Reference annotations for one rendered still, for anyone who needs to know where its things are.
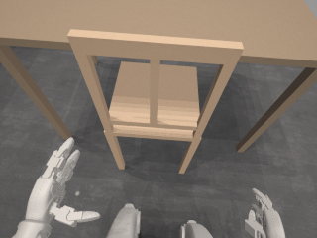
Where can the right robot thigh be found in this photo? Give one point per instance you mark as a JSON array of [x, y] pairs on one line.
[[193, 230]]

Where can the table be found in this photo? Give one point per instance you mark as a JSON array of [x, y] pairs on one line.
[[273, 32]]

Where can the left robot forearm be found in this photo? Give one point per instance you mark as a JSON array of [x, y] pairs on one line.
[[33, 229]]

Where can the chair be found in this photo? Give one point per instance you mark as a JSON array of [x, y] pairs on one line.
[[153, 100]]

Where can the left robot hand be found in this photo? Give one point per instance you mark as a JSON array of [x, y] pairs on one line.
[[51, 185]]

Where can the left robot thigh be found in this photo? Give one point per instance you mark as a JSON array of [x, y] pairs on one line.
[[127, 224]]

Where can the robot thigh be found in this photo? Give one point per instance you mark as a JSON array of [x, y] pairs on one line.
[[193, 230], [127, 224]]

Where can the right robot hand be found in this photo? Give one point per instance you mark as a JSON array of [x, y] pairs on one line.
[[269, 223]]

